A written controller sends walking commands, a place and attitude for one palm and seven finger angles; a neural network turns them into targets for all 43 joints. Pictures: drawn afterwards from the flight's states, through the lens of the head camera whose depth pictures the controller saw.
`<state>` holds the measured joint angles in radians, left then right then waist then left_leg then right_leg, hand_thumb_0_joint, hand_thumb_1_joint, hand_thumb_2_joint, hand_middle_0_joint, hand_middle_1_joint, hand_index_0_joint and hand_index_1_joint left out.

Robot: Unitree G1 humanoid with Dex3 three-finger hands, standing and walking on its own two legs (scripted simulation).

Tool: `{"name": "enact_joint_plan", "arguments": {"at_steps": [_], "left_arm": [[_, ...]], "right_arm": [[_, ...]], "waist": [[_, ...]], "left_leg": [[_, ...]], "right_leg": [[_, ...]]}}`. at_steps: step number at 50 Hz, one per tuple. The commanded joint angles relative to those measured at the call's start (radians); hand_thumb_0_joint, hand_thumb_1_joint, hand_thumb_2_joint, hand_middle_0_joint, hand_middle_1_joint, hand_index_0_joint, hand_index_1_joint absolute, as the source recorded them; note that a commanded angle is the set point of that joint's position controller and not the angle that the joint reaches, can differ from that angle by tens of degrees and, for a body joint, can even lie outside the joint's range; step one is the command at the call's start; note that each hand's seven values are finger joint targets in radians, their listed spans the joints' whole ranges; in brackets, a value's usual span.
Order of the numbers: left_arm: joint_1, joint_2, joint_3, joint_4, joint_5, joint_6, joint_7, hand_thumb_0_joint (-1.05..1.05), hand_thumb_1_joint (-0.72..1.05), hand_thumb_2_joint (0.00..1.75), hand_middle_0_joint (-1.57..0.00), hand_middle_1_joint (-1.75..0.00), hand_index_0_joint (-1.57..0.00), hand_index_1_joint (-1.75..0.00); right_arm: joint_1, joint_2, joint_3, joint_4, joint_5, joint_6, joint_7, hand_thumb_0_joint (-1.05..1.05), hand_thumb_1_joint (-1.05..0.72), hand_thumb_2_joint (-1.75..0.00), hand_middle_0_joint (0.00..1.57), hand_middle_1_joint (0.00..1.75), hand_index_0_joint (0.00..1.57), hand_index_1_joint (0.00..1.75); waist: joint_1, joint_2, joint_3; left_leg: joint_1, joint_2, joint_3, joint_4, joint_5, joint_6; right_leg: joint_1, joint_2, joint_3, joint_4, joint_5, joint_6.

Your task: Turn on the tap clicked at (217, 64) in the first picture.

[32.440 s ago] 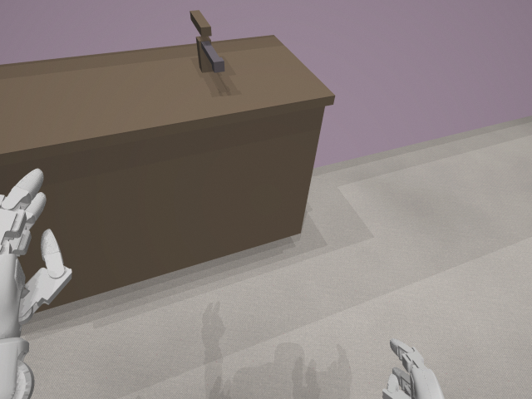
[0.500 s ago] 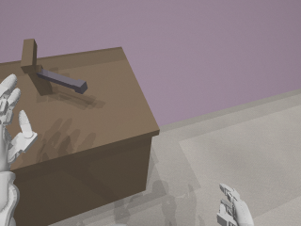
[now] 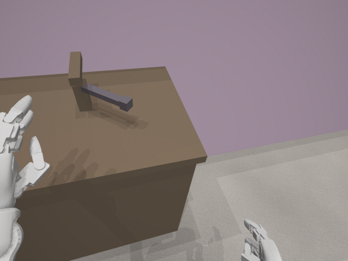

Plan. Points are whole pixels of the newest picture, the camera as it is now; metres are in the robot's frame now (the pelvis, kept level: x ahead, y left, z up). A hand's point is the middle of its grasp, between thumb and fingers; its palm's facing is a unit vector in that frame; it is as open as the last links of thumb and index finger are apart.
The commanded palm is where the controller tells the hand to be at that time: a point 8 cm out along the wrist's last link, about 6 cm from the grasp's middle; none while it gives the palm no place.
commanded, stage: come to a stop and stand still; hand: left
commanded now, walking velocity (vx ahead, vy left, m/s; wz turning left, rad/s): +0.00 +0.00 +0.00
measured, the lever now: (126, 103) +0.47 +0.18 +0.10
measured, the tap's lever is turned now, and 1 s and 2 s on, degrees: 49 49 49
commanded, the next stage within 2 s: look again from close up in 1.08 s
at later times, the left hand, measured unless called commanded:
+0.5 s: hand (59, 147) +0.26 +0.25 +0.16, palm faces +0.44 -0.83 -0.34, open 7.4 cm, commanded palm +0.20 +0.27 +0.18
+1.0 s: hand (81, 129) +0.31 +0.23 +0.16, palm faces +0.41 -0.83 -0.38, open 7.4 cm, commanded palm +0.25 +0.26 +0.18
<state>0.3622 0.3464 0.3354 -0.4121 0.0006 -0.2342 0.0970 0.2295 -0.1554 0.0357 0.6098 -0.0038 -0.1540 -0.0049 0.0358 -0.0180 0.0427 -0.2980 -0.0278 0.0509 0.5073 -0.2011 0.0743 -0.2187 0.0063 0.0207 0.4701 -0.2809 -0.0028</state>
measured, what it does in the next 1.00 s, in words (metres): shifts its weight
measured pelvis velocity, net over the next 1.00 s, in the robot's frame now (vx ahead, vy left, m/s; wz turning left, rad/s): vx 0.10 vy -0.03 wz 0.01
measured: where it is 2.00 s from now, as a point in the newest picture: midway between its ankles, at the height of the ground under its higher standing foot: outside the picture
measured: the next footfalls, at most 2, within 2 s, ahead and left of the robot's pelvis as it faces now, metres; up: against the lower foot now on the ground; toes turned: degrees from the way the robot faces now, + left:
none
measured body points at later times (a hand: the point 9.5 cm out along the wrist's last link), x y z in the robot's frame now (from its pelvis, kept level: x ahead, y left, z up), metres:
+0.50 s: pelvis +0.04 -0.01 +0.00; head +0.05 +0.02 +0.45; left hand +0.23 +0.29 +0.18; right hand +0.22 -0.23 -0.07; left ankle +0.08 +0.06 -0.74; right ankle +0.05 -0.15 -0.74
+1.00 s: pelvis +0.10 -0.03 +0.00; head +0.11 -0.01 +0.45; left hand +0.28 +0.27 +0.18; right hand +0.29 -0.25 -0.07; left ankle +0.09 +0.06 -0.74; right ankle +0.05 -0.15 -0.74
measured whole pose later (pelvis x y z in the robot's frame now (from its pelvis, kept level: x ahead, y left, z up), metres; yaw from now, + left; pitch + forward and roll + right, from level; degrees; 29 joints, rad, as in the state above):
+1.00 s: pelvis +0.10 -0.03 +0.00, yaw +1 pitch +1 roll -1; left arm 0.45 0.37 0.36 -0.47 -0.05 -0.16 0.12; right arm 0.17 -0.19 0.01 0.57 0.02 -0.06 -0.04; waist 0.02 -0.01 0.02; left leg -0.22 -0.01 0.06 0.48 -0.27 0.04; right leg -0.12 0.03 0.05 0.40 -0.29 0.00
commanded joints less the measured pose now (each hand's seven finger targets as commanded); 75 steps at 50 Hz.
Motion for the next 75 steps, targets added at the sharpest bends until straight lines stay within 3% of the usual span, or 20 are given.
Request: {"name": "enact_joint_plan", "arguments": {"at_steps": [1, 4, 10, 14, 18, 22, 31, 35, 38, 39, 43, 49, 53, 56, 58, 59, 60, 66, 71, 75], "left_arm": [[-0.16, 0.174, 0.127, -0.206, -0.011, -0.058, 0.017, 0.0, 0.9, 0.9, -0.2, -0.3, -0.2, -0.3], [-0.166, 0.148, 0.096, -0.249, -0.009, -0.058, 0.012, 0.0, 0.9, 0.9, -0.2, -0.3, -0.2, -0.3], [-0.108, 0.12, 0.075, -0.206, -0.002, -0.036, 0.018, 0.0, 0.9, 0.9, -0.2, -0.3, -0.2, -0.3], [-0.145, 0.146, 0.089, -0.224, 0.002, -0.033, 0.025, 0.0, 0.9, 0.9, -0.2, -0.3, -0.2, -0.3], [-0.135, 0.181, 0.122, -0.246, -0.001, -0.037, 0.031, 0.0, 0.9, 0.9, -0.2, -0.3, -0.2, -0.3], [-0.083, 0.15, 0.101, -0.232, -0.006, -0.04, 0.029, 0.0, 0.9, 0.9, -0.2, -0.3, -0.2, -0.3], [-0.009, 0.165, 0.119, -0.228, -0.032, -0.026, 0.033, 0.0, 0.9, 0.9, -0.2, -0.3, -0.2, -0.3], [0.003, 0.183, 0.131, -0.286, -0.039, -0.019, 0.036, 0.0, 0.9, 0.9, -0.2, -0.3, -0.2, -0.3], [0.026, 0.2, 0.147, -0.301, -0.043, -0.011, 0.041, 0.0, 0.9, 0.9, -0.2, -0.3, -0.2, -0.3], [0.043, 0.18, 0.133, -0.284, -0.046, -0.01, 0.04, 0.0, 0.9, 0.9, -0.2, -0.3, -0.2, -0.3], [0.059, 0.194, 0.153, -0.277, -0.049, 0.003, 0.044, 0.0, 0.9, 0.9, -0.2, -0.3, -0.2, -0.3], [0.045, 0.163, 0.12, -0.239, -0.054, 0.015, 0.042, 0.0, 0.9, 0.9, -0.2, -0.3, -0.2, -0.3], [0.005, 0.189, 0.127, -0.268, -0.051, 0.022, 0.047, 0.0, 0.9, 0.9, -0.2, -0.3, -0.2, -0.3], [-0.016, 0.164, 0.097, -0.269, -0.051, 0.024, 0.046, 0.0, 0.9, 0.9, -0.2, -0.3, -0.2, -0.3], [-0.023, 0.189, 0.118, -0.274, -0.047, 0.025, 0.051, 0.0, 0.9, 0.9, -0.2, -0.3, -0.2, -0.3], [-0.026, 0.164, 0.096, -0.268, -0.048, 0.022, 0.049, 0.0, 0.9, 0.9, -0.2, -0.3, -0.2, -0.3], [-0.025, 0.183, 0.112, -0.272, -0.049, 0.022, 0.051, 0.0, 0.9, 0.9, -0.2, -0.3, -0.2, -0.3], [0.01, 0.167, 0.112, -0.222, -0.053, 0.02, 0.045, 0.0, 0.9, 0.9, -0.2, -0.3, -0.2, -0.3], [-0.001, 0.162, 0.103, -0.231, -0.049, 0.017, 0.045, 0.0, 0.9, 0.9, -0.2, -0.3, -0.2, -0.3], [-0.012, 0.172, 0.108, -0.265, -0.047, 0.012, 0.047, 0.0, 0.9, 0.9, -0.2, -0.3, -0.2, -0.3]], "right_arm": [[-0.103, -0.157, -0.073, -0.157, 0.005, -0.05, -0.016, 0.0, -0.9, -0.9, 0.2, 0.3, 0.2, 0.3], [-0.107, -0.159, -0.071, -0.159, 0.007, -0.059, -0.014, 0.0, -0.9, -0.9, 0.2, 0.3, 0.2, 0.3], [-0.102, -0.167, -0.069, -0.167, 0.011, -0.052, -0.014, 0.0, -0.9, -0.9, 0.2, 0.3, 0.2, 0.3], [-0.115, -0.166, -0.065, -0.173, 0.009, -0.046, -0.022, 0.0, -0.9, -0.9, 0.2, 0.3, 0.2, 0.3], [-0.118, -0.162, -0.067, -0.177, 0.011, -0.048, -0.026, 0.0, -0.9, -0.9, 0.2, 0.3, 0.2, 0.3], [-0.106, -0.162, -0.069, -0.179, 0.012, -0.049, -0.025, 0.0, -0.9, -0.9, 0.2, 0.3, 0.2, 0.3], [-0.101, -0.162, -0.072, -0.167, 0.017, -0.029, -0.032, 0.0, -0.9, -0.9, 0.2, 0.3, 0.2, 0.3], [-0.107, -0.162, -0.077, -0.176, 0.025, -0.011, -0.034, 0.0, -0.9, -0.9, 0.2, 0.3, 0.2, 0.3], [-0.116, -0.157, -0.074, -0.173, 0.029, 0.0, -0.039, 0.0, -0.9, -0.9, 0.2, 0.3, 0.2, 0.3], [-0.107, -0.161, -0.071, -0.174, 0.022, 0.008, -0.037, 0.0, -0.9, -0.9, 0.2, 0.3, 0.2, 0.3], [-0.114, -0.158, -0.075, -0.179, 0.03, 0.024, -0.042, 0.0, -0.9, -0.9, 0.2, 0.3, 0.2, 0.3], [-0.11, -0.162, -0.073, -0.183, 0.026, 0.051, -0.046, 0.0, -0.9, -0.9, 0.2, 0.3, 0.2, 0.3], [-0.129, -0.159, -0.074, -0.188, 0.032, 0.054, -0.054, 0.0, -0.9, -0.9, 0.2, 0.3, 0.2, 0.3], [-0.126, -0.16, -0.073, -0.194, 0.028, 0.054, -0.052, 0.0, -0.9, -0.9, 0.2, 0.3, 0.2, 0.3], [-0.134, -0.158, -0.072, -0.188, 0.029, 0.054, -0.057, 0.0, -0.9, -0.9, 0.2, 0.3, 0.2, 0.3], [-0.128, -0.161, -0.069, -0.189, 0.023, 0.055, -0.054, 0.0, -0.9, -0.9, 0.2, 0.3, 0.2, 0.3], [-0.133, -0.158, -0.071, -0.196, 0.026, 0.054, -0.054, 0.0, -0.9, -0.9, 0.2, 0.3, 0.2, 0.3], [-0.129, -0.159, -0.071, -0.195, 0.025, 0.053, -0.053, 0.0, -0.9, -0.9, 0.2, 0.3, 0.2, 0.3], [-0.129, -0.161, -0.073, -0.194, 0.025, 0.045, -0.055, 0.0, -0.9, -0.9, 0.2, 0.3, 0.2, 0.3], [-0.13, -0.161, -0.074, -0.192, 0.025, 0.034, -0.057, 0.0, -0.9, -0.9, 0.2, 0.3, 0.2, 0.3]], "waist": [[-0.016, 0.069, -0.054], [-0.02, 0.126, -0.089], [-0.013, 0.102, -0.09], [-0.013, 0.105, -0.058], [-0.011, 0.108, -0.076], [-0.012, 0.112, -0.093], [-0.015, 0.056, -0.177], [-0.019, 0.067, -0.229], [-0.019, 0.095, -0.233], [-0.021, 0.083, -0.223], [-0.022, 0.093, -0.207], [-0.028, 0.036, -0.19], [-0.025, 0.056, -0.198], [-0.025, 0.06, -0.177], [-0.022, 0.088, -0.156], [-0.025, 0.082, -0.142], [-0.021, 0.086, -0.141], [-0.022, 0.055, -0.108], [-0.023, 0.059, -0.109], [-0.022, 0.066, -0.135]], "left_leg": [[-0.036, 0.123, -0.135, -0.226, -0.418, -0.042], [0.036, 0.137, -0.146, -0.247, -0.381, -0.044], [0.021, 0.159, -0.168, -0.279, -0.405, -0.041], [-0.007, 0.159, -0.172, -0.29, -0.421, -0.036], [0.031, 0.141, -0.142, -0.25, -0.339, -0.037], [0.033, 0.142, -0.153, -0.245, -0.315, -0.033], [0.176, 0.122, -0.096, -0.112, 0.175, -0.047], [0.233, 0.127, -0.084, -0.056, 0.388, -0.053], [0.271, 0.133, -0.076, -0.042, 0.471, -0.06], [0.251, 0.133, -0.078, -0.045, 0.467, -0.055], [0.248, 0.135, -0.074, -0.043, 0.461, -0.059], [0.219, 0.127, -0.066, -0.044, 0.375, -0.041], [0.244, 0.131, -0.066, -0.048, 0.38, -0.038], [0.225, 0.127, -0.074, -0.069, 0.309, -0.035], [0.207, 0.128, -0.082, -0.087, 0.253, -0.037], [0.19, 0.127, -0.088, -0.102, 0.217, -0.035], [0.178, 0.13, -0.095, -0.11, 0.187, -0.033], [0.144, 0.124, -0.104, -0.141, 0.06, -0.031], [0.136, 0.13, -0.111, -0.163, -0.002, -0.026], [0.148, 0.133, -0.119, -0.162, 0.025, -0.026]], "right_leg": [[0.021, -0.008, 0.032, -0.101, -0.127, -0.032], [0.012, 0.004, 0.025, -0.09, -0.083, -0.025], [0.03, 0.005, 0.034, -0.089, -0.06, -0.019], [0.034, 0.0, 0.036, -0.097, -0.056, -0.019], [0.036, -0.015, 0.054, -0.13, -0.025, -0.025], [0.051, -0.018, 0.06, -0.124, 0.002, -0.026], [0.068, -0.052, 0.065, -0.101, 0.292, -0.027], [0.1, -0.062, 0.057, -0.063, 0.436, -0.029], [0.083, -0.061, 0.042, -0.047, 0.454, -0.026], [0.088, -0.059, 0.031, -0.046, 0.45, -0.025], [0.087, -0.065, 0.046, -0.053, 0.457, -0.027], [0.097, -0.075, 0.062, -0.077, 0.488, -0.025], [0.095, -0.081, 0.071, -0.077, 0.487, -0.023], [0.091, -0.078, 0.079, -0.095, 0.42, -0.023], [0.083, -0.079, 0.082, -0.109, 0.361, -0.025], [0.08, -0.072, 0.077, -0.113, 0.326, -0.026], [0.086, -0.075, 0.082, -0.119, 0.305, -0.025], [0.065, -0.07, 0.088, -0.152, 0.214, -0.026], [0.065, -0.062, 0.08, -0.153, 0.172, -0.023], [0.081, -0.063, 0.074, -0.139, 0.194, -0.023]]}}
